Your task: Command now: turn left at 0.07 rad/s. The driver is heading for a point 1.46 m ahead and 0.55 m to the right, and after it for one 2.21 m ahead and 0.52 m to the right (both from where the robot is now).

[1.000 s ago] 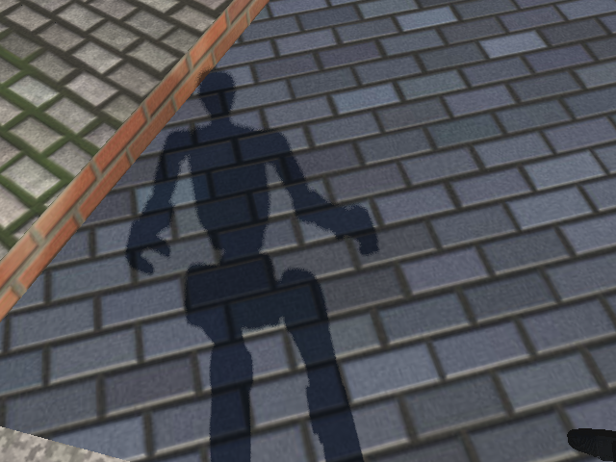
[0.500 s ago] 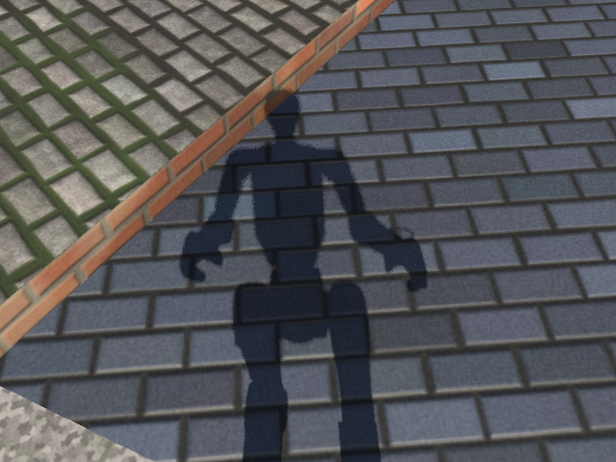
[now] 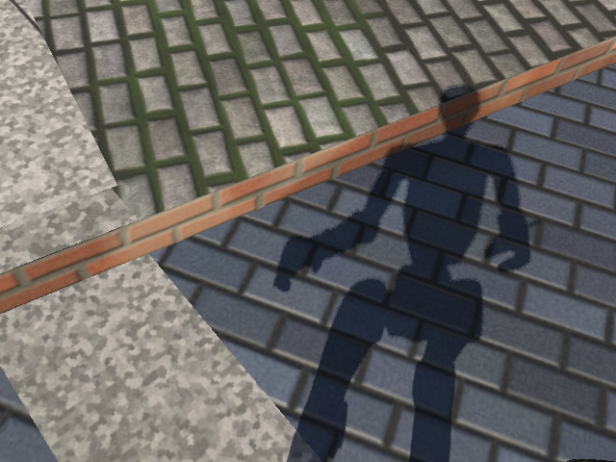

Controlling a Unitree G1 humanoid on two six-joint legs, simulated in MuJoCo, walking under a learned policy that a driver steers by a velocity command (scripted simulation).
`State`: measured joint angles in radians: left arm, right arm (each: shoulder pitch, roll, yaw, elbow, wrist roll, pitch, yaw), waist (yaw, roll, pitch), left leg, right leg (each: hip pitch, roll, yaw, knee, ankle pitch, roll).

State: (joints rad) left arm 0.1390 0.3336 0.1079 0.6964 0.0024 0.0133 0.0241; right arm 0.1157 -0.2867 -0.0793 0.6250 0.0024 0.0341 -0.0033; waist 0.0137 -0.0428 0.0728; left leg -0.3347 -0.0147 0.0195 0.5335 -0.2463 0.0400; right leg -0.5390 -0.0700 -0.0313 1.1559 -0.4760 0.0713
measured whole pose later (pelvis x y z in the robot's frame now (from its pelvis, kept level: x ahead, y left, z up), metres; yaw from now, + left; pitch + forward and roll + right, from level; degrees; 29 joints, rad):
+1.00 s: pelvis +0.11 -0.06 -0.01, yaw -38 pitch +2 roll +1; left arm 0.18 0.27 0.03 0.61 -0.03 -0.03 0.01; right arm 0.33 -0.29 -0.07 0.77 0.01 -0.09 0.04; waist -0.05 -0.04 -0.05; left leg -0.28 -0.09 -0.06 0.59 -0.35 0.07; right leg -0.38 0.07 0.15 0.95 -0.50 -0.06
